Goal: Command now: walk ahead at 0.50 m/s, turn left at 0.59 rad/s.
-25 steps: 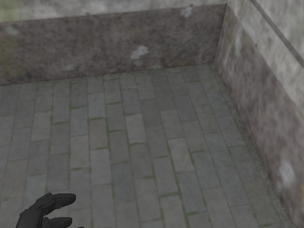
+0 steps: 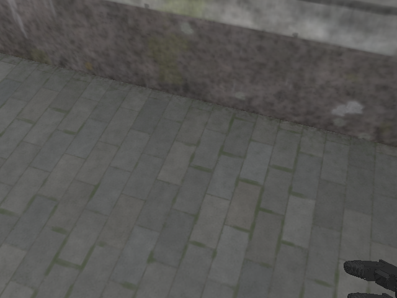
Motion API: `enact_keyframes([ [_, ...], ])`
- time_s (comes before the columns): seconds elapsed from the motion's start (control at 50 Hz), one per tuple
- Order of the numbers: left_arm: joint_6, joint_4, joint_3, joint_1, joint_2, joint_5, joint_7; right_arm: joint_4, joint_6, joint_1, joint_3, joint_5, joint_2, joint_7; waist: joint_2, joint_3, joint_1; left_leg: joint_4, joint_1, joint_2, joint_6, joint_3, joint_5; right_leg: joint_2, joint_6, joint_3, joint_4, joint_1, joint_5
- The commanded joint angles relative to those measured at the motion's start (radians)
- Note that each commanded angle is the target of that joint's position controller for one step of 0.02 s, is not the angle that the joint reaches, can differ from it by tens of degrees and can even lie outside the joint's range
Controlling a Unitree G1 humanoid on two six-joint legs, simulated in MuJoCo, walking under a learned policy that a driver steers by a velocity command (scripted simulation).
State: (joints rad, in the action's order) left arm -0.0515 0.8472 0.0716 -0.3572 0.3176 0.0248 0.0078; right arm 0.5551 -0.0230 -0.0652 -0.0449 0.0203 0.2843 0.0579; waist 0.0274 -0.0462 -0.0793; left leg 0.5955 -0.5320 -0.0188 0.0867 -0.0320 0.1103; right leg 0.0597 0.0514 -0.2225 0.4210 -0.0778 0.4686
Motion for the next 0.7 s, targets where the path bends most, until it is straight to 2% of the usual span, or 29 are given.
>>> enact_keyframes([
  [0.02, -0.022, -0.133, -0.003, -0.026, 0.065, -0.044, 0.004, 0.013, 0.005, -0.365, -0.121, 0.007, 0.326, -0.036, 0.188, 0.290, 0.168, -0.066, 0.873, -0.199, 0.228, 0.455, 0.059, 0.016, -0.039, 0.035, 0.770, 0.645, -0.273],
  [0.04, -0.058, -0.153, -0.016, 0.005, 0.072, -0.040, -0.009, -0.022, -0.010, -0.379, -0.105, 0.005, 0.301, -0.032, 0.190, 0.472, 0.180, -0.240, 0.975, -0.331, 0.340, 0.882, 0.186, -0.097, -0.032, 0.269, 0.951, 0.804, 0.132],
  [0.06, -0.075, -0.179, 0.007, 0.117, 0.147, 0.003, -0.020, -0.009, -0.024, -0.358, -0.081, -0.007, 0.229, -0.025, 0.095, 0.360, 0.210, -0.274, 0.906, -0.296, 0.275, 0.751, 0.190, -0.038, -0.047, 0.329, 0.973, 0.895, 0.049],
  [0.08, -0.084, -0.188, -0.002, 0.144, 0.132, 0.012, -0.021, 0.000, -0.030, -0.312, -0.071, -0.007, 0.195, -0.026, 0.058, 0.237, 0.177, -0.281, 0.755, -0.261, 0.239, 0.606, 0.124, 0.004, -0.059, 0.306, 0.900, 0.893, -0.039],
  [0.1, -0.083, -0.175, -0.005, 0.149, 0.122, -0.008, -0.018, 0.002, -0.030, -0.250, -0.061, -0.002, 0.164, -0.028, -0.014, 0.165, 0.134, -0.296, 0.617, -0.228, 0.210, 0.516, 0.037, 0.041, -0.057, 0.302, 0.821, 0.849, -0.097],
  [0.12, -0.072, -0.164, 0.000, 0.130, 0.127, -0.020, -0.017, -0.007, -0.032, -0.201, -0.049, -0.011, 0.138, -0.030, 0.001, 0.126, 0.093, -0.319, 0.506, -0.200, 0.195, 0.443, -0.064, 0.070, -0.051, 0.304, 0.758, 0.775, -0.143],
  [0.14, -0.058, -0.154, 0.000, 0.107, 0.124, -0.023, -0.021, -0.010, -0.034, -0.174, -0.044, -0.019, 0.131, -0.031, 0.027, 0.115, 0.068, -0.347, 0.435, -0.184, 0.193, 0.412, -0.114, 0.079, -0.041, 0.302, 0.735, 0.719, -0.170],
  [0.18, -0.037, -0.126, -0.007, 0.070, 0.094, -0.026, -0.025, 0.013, -0.047, -0.169, -0.042, -0.020, 0.131, -0.034, 0.034, 0.110, 0.053, -0.384, 0.377, -0.174, 0.200, 0.324, -0.224, 0.081, -0.016, 0.277, 0.689, 0.681, -0.219],
  [0.22, -0.025, -0.131, -0.013, 0.115, 0.076, -0.024, -0.023, 0.042, -0.056, -0.187, -0.044, -0.022, 0.146, -0.041, 0.032, 0.071, 0.066, -0.416, 0.360, -0.163, 0.189, 0.244, -0.259, 0.085, 0.002, 0.269, 0.605, 0.714, -0.318],
  [0.3, -0.029, -0.146, -0.021, 0.219, 0.051, -0.011, -0.025, 0.089, -0.064, -0.215, -0.035, -0.031, 0.139, -0.051, 0.047, 0.023, 0.113, -0.441, 0.371, -0.124, 0.123, 0.115, -0.186, 0.066, -0.009, 0.257, 0.377, 0.717, -0.573],
  [0.36, -0.034, -0.174, -0.027, 0.300, 0.038, -0.001, -0.039, 0.127, -0.068, -0.250, -0.040, -0.027, 0.162, -0.051, 0.041, -0.020, 0.151, -0.466, 0.410, -0.161, 0.113, 0.089, -0.114, 0.041, -0.029, 0.250, 0.253, 0.709, -0.646],
  [0.4, -0.034, -0.194, -0.027, 0.335, 0.040, 0.003, -0.051, 0.154, -0.064, -0.270, -0.044, -0.025, 0.168, -0.051, 0.028, -0.045, 0.165, -0.455, 0.495, -0.196, 0.111, 0.075, -0.128, 0.027, -0.049, 0.261, 0.202, 0.755, -0.610],
  [0.44, -0.035, -0.216, -0.027, 0.358, 0.040, 0.000, -0.066, 0.174, -0.054, -0.279, -0.049, -0.019, 0.172, -0.055, 0.019, -0.052, 0.168, -0.419, 0.588, -0.227, 0.100, 0.064, -0.188, 0.016, -0.075, 0.261, 0.165, 0.797, -0.537],
  [0.48, -0.036, -0.231, -0.025, 0.347, 0.045, -0.007, -0.079, 0.182, -0.041, -0.270, -0.054, -0.013, 0.183, -0.062, 0.028, -0.033, 0.151, -0.351, 0.650, -0.244, 0.079, 0.043, -0.356, -0.006, -0.104, 0.232, 0.147, 0.778, -0.435],
  [0.5, -0.034, -0.231, -0.018, 0.313, 0.057, -0.011, -0.080, 0.179, -0.034, -0.256, -0.058, -0.013, 0.195, -0.068, 0.044, -0.001, 0.128, -0.288, 0.660, -0.237, 0.064, 0.024, -0.535, -0.036, -0.122, 0.199, 0.146, 0.715, -0.381],
  [0.52, -0.032, -0.219, -0.004, 0.240, 0.082, -0.020, -0.076, 0.177, -0.025, -0.247, -0.058, -0.014, 0.202, -0.074, 0.055, 0.052, 0.087, -0.168, 0.652, -0.216, 0.047, 0.012, -0.751, -0.080, -0.140, 0.166, 0.139, 0.597, -0.346],
  [0.54, -0.034, -0.188, 0.020, 0.103, 0.121, -0.027, -0.067, 0.173, -0.016, -0.235, -0.051, -0.015, 0.192, -0.082, 0.030, 0.135, 0.008, 0.035, 0.598, -0.165, 0.011, -0.027, -0.844, -0.122, -0.166, 0.149, 0.080, 0.399, -0.436],
  [0.56, -0.033, -0.173, 0.039, -0.027, 0.194, -0.032, -0.053, 0.150, -0.024, -0.264, -0.033, -0.036, 0.157, -0.090, -0.069, 0.266, -0.030, 0.322, 0.379, -0.118, -0.038, -0.047, -0.547, 0.028, -0.226, 0.342, 0.116, 0.082, -0.749],
  [0.58, -0.035, -0.174, 0.043, -0.033, 0.261, -0.035, -0.050, 0.144, -0.046, -0.433, 0.009, -0.052, 0.035, -0.066, -0.325, 0.425, 0.069, 0.714, -0.035, 0.096, -0.116, -0.007, 0.461, 0.322, -0.448, 0.838, 0.099, -0.301, -0.932],
  [0.6, -0.026, -0.179, 0.023, -0.088, 0.158, -0.025, -0.046, 0.188, -0.060, -0.375, -0.011, -0.030, 0.147, -0.054, -0.156, 0.531, -0.024, 0.809, -0.059, 0.074, -0.111, 0.165, 0.531, 0.315, -0.435, 0.874, 0.052, -0.321, -0.928],
  [0.62, -0.021, -0.187, 0.013, -0.015, 0.139, -0.027, -0.041, 0.145, -0.065, -0.259, -0.019, 0.006, 0.169, -0.048, -0.128, 0.379, -0.024, 0.796, -0.124, 0.021, -0.106, 0.156, 0.478, 0.282, -0.390, 0.701, 0.040, -0.213, -0.987],
  [0.64, -0.018, -0.192, 0.007, 0.050, 0.117, -0.021, -0.037, 0.129, -0.066, -0.194, -0.012, 0.001, 0.155, -0.055, -0.044, 0.271, -0.003, 0.721, -0.135, -0.024, -0.106, 0.126, 0.416, 0.243, -0.351, 0.602, 0.022, -0.075, -1.017],
  [0.66, -0.014, -0.196, -0.002, 0.100, 0.092, -0.020, -0.033, 0.126, -0.059, -0.160, -0.015, -0.014, 0.152, -0.063, -0.020, 0.190, 0.023, 0.654, -0.116, -0.047, -0.113, 0.111, 0.378, 0.213, -0.334, 0.544, -0.012, 0.054, -1.026],
  [0.7, -0.008, -0.191, -0.006, 0.143, 0.091, -0.035, -0.020, 0.131, -0.033, -0.217, -0.015, -0.017, 0.129, -0.071, -0.068, 0.156, 0.090, 0.561, 0.026, -0.064, -0.136, 0.106, 0.324, 0.168, -0.326, 0.473, -0.086, 0.234, -1.000],
])
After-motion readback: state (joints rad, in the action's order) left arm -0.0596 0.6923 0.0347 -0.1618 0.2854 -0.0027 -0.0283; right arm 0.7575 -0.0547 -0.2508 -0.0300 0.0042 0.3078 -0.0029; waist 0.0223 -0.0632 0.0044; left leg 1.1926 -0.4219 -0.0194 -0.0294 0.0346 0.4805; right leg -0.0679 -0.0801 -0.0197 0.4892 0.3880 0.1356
